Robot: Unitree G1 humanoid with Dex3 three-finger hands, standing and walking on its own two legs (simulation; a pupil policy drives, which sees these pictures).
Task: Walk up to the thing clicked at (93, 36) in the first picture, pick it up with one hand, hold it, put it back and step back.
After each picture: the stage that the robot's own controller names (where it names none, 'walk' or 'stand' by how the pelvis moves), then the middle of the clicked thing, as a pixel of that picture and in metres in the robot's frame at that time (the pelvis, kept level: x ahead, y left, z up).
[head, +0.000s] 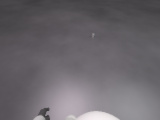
stand; (93, 35) +2.05 -0.05 -0.72
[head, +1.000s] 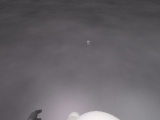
walk; (88, 43) +1.91 +0.19 -0.71
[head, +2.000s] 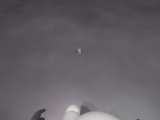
walk; (79, 51) +1.31 +0.31 -0.72
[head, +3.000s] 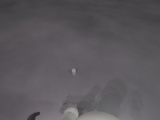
walk; (73, 72) +0.78 +0.26 -0.70
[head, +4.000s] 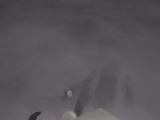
walk; (69, 94) +0.42 +0.22 -0.71
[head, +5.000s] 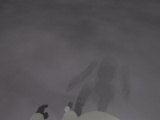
stand; (67, 110) +0.22 +0.22 -0.71
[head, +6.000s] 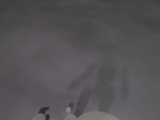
stand; (68, 110) +0.23 +0.21 -0.72
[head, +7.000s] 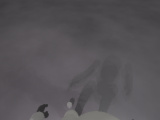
stand; (69, 105) +0.25 +0.21 -0.72
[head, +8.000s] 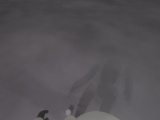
stand; (68, 113) +0.21 +0.21 -0.72
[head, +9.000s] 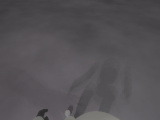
stand; (67, 113) +0.20 +0.22 -0.73
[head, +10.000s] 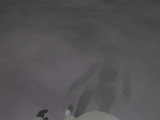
stand; (68, 113) +0.20 +0.21 -0.73
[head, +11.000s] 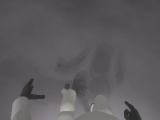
go down; (64, 92) +0.25 +0.22 -0.57
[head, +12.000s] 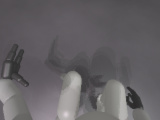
go down; (64, 77) +0.29 +0.23 -0.32
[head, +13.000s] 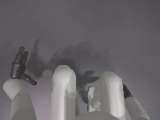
close in; (48, 74) +0.27 +0.26 -0.24
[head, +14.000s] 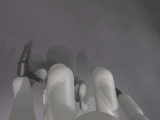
close; (39, 76) +0.28 +0.24 -0.21
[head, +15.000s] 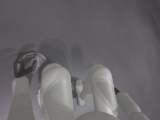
close; (35, 63) +0.36 +0.24 -0.24
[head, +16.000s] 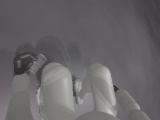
lift; (36, 63) +0.35 +0.22 -0.24
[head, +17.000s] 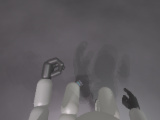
close; (76, 85) +0.32 +0.12 -0.51
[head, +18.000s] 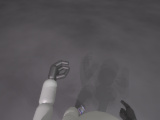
go down; (79, 111) +0.23 +0.06 -0.70
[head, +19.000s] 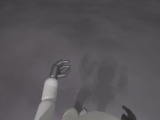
close; (81, 115) +0.19 +0.04 -0.70
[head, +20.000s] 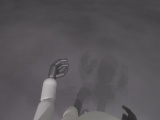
stand; (83, 116) +0.16 +0.01 -0.70
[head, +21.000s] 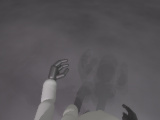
stand; (85, 117) +0.14 -0.02 -0.69
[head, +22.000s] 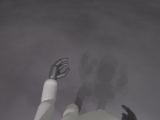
stand; out of the picture +0.12 -0.03 -0.68
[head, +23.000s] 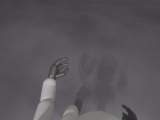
stand; out of the picture +0.11 -0.05 -0.69
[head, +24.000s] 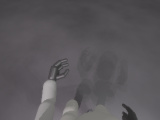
stand; (87, 117) +0.12 -0.04 -0.66
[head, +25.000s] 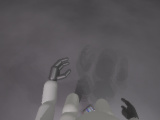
stand; (87, 112) +0.13 -0.04 -0.61
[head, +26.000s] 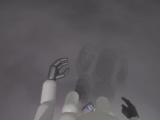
stand; (87, 109) +0.14 -0.04 -0.60
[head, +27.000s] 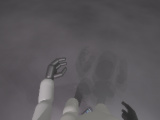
stand; (86, 114) +0.13 -0.04 -0.65
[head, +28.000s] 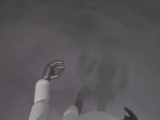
stand; out of the picture +0.11 -0.03 -0.69
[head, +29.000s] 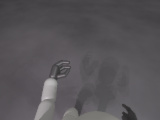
stand; out of the picture +0.13 -0.02 -0.70
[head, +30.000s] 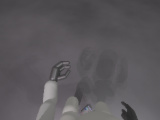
stand; (85, 111) +0.14 -0.02 -0.64
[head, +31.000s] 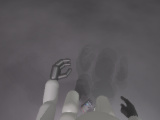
close; (86, 107) +0.16 -0.02 -0.59
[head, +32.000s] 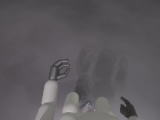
close; (85, 108) +0.16 -0.02 -0.60
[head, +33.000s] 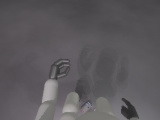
close; (85, 107) +0.16 -0.01 -0.60
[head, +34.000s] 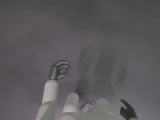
close; (85, 108) +0.16 -0.01 -0.61
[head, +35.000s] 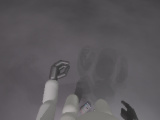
close; (85, 108) +0.16 -0.01 -0.62
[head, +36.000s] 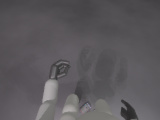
close; (84, 108) +0.16 -0.01 -0.62
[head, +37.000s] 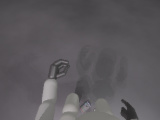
close; (84, 107) +0.17 -0.01 -0.62
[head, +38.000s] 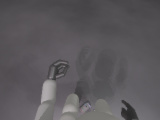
close; (84, 107) +0.17 -0.01 -0.62
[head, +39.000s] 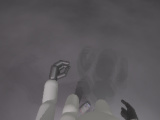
close; (84, 108) +0.17 +0.00 -0.62
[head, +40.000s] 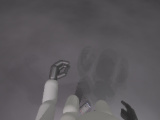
close; (84, 108) +0.17 +0.00 -0.63
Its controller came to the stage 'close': yes
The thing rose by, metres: 0.01
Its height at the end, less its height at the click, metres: -0.02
